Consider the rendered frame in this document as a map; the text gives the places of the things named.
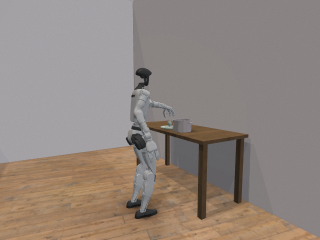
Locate right robot forearm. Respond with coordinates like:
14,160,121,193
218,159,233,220
135,110,152,142

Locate lid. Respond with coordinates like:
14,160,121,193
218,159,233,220
160,125,173,129

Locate right robot hand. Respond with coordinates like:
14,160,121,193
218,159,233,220
145,140,160,163

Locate left robot forearm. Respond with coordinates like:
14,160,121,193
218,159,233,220
151,100,166,109

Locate left robot hand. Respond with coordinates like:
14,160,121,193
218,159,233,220
163,105,175,117

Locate right robot upper arm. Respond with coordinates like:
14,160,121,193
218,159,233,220
133,89,150,119

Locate right robot shin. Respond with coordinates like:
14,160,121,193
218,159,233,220
140,172,157,213

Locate left robot upper arm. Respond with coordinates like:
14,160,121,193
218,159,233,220
148,99,153,108

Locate table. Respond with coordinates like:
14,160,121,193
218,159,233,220
133,120,249,220

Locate robot right foot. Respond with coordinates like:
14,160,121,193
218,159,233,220
135,208,158,219

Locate pot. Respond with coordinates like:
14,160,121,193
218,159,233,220
172,119,194,133

